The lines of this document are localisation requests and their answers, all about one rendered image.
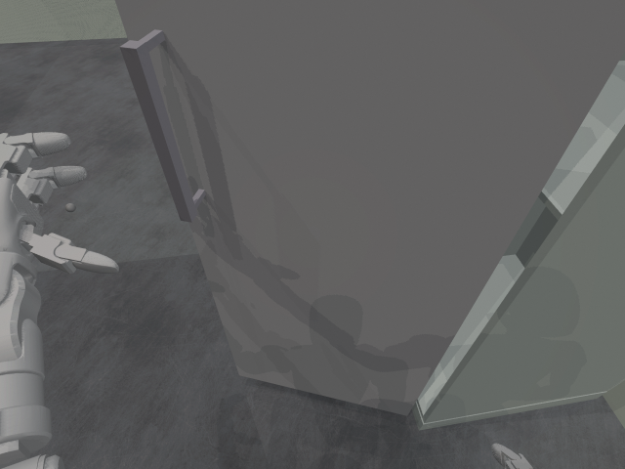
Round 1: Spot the handle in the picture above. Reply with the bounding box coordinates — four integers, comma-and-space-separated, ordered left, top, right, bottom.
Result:
120, 29, 206, 223

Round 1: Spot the left robot forearm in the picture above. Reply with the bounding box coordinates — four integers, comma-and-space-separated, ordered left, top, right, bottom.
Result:
0, 251, 53, 469

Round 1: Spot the robot left hand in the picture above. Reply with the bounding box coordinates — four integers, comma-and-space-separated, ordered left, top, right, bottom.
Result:
0, 132, 119, 274

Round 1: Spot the fridge door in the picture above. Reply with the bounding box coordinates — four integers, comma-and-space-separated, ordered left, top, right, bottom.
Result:
115, 0, 625, 416

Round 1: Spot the robot right hand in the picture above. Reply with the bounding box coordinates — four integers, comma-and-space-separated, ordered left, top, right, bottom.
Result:
492, 444, 533, 469

